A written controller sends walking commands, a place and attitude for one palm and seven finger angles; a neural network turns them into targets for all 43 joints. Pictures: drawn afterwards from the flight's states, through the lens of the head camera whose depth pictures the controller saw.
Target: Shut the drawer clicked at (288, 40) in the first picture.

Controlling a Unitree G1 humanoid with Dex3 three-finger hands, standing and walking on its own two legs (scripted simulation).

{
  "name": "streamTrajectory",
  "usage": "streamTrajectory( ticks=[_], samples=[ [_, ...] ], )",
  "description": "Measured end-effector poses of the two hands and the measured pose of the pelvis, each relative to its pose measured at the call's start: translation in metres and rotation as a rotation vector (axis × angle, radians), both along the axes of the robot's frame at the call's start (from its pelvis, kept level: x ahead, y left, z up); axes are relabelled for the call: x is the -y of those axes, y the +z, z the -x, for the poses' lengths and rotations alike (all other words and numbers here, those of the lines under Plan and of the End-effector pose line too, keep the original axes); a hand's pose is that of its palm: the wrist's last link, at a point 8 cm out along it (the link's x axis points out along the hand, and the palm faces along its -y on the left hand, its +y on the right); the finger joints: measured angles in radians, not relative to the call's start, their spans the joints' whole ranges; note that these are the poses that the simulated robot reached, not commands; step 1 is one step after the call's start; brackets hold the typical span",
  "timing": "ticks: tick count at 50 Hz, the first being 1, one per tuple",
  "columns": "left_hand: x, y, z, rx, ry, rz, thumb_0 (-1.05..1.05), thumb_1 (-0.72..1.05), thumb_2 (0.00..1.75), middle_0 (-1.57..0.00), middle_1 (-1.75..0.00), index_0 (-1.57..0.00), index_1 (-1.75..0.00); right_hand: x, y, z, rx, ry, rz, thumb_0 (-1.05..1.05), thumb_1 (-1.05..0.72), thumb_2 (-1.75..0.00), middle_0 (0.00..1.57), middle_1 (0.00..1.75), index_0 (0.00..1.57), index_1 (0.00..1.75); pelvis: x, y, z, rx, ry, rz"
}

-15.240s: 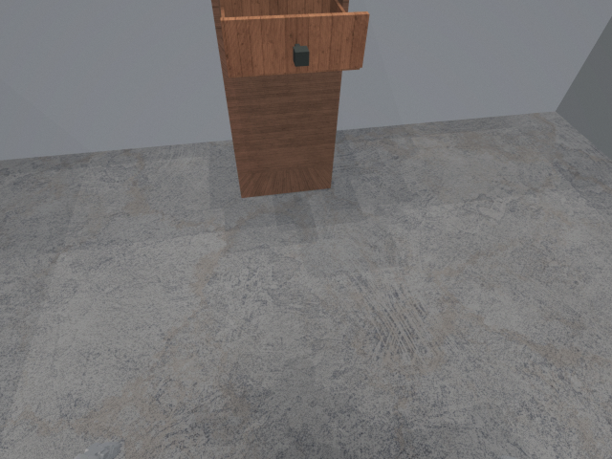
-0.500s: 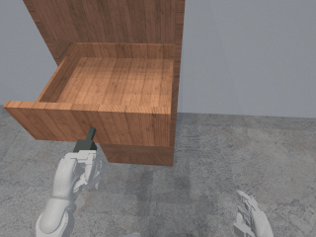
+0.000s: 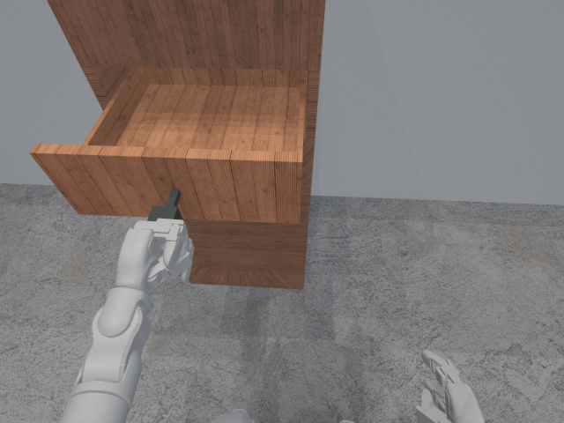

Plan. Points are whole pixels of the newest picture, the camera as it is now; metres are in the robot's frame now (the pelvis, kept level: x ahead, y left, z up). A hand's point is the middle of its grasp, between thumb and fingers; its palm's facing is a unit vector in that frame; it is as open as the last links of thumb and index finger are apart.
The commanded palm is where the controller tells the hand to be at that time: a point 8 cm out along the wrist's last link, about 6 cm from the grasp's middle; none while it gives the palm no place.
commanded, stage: push the drawer shut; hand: left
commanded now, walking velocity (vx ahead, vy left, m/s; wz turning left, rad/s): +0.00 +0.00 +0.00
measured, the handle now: (169, 212) +0.39 +0.19 +0.07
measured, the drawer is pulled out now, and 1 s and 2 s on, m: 0.23 0.11 0.00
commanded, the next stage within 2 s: none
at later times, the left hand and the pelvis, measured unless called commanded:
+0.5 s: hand (198, 214) +0.39 +0.15 +0.07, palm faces -0.05 -1.00 -0.04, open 3.6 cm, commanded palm +0.38 +0.21 +0.08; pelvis +0.00 +0.01 +0.00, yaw -1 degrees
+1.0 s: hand (205, 189) +0.44 +0.15 +0.07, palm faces -0.04 -1.00 -0.04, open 3.6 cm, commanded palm +0.44 +0.21 +0.08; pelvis +0.00 +0.01 -0.01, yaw -2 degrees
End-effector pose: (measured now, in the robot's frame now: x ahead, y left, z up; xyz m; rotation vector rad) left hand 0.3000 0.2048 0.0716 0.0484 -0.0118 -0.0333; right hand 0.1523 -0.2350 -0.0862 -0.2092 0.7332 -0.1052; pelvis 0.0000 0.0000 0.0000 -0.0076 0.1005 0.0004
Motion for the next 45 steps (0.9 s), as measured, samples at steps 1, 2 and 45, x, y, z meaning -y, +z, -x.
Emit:
streamTrajectory(
  ticks=[1,2,45],
  samples=[
    [0.0,0.0,-0.003,0.0,-0.001,0.0,0.02,0.88,0.89,-1.4,-1.6,-1.56,-1.6,0.001,0.0,0.003,-0.007,-0.005,0.002,0.01,-0.9,-0.9,0.2,0.3,0.2,0.3,0.0,0.0,0.0,0.0,-0.001,0.0],
    [0.0,0.0,-0.007,-0.001,-0.002,0.001,0.02,0.88,0.89,-1.4,-1.6,-1.56,-1.6,0.002,-0.001,0.006,-0.014,-0.011,0.004,0.01,-0.9,-0.9,0.2,0.3,0.2,0.3,-0.001,0.0,0.001,-0.001,-0.003,0.0],
    [0.003,0.001,-0.113,-0.01,-0.005,0.012,0.02,0.88,0.89,-1.4,-1.6,-1.56,-1.6,0.01,-0.023,0.075,-0.281,-0.119,0.018,0.01,-0.9,-0.9,0.2,0.3,0.2,0.3,-0.009,-0.003,-0.004,-0.078,-0.027,0.003]
  ],
)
